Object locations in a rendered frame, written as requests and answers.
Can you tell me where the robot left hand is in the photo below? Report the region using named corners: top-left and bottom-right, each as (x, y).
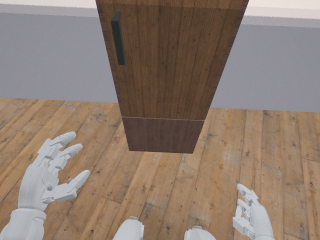
top-left (18, 131), bottom-right (90, 212)

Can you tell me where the cupboard door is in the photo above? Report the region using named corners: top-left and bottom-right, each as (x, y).
top-left (101, 0), bottom-right (244, 121)

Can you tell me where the handle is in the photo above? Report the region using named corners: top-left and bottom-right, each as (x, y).
top-left (111, 11), bottom-right (126, 65)

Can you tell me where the robot right hand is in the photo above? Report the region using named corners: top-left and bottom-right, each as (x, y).
top-left (232, 183), bottom-right (274, 240)

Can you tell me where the right robot thigh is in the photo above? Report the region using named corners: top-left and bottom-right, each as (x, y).
top-left (184, 228), bottom-right (216, 240)

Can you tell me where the robot left forearm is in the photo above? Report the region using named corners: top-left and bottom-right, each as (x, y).
top-left (0, 208), bottom-right (47, 240)

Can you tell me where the robot left shin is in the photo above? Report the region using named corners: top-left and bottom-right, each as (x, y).
top-left (129, 216), bottom-right (138, 221)

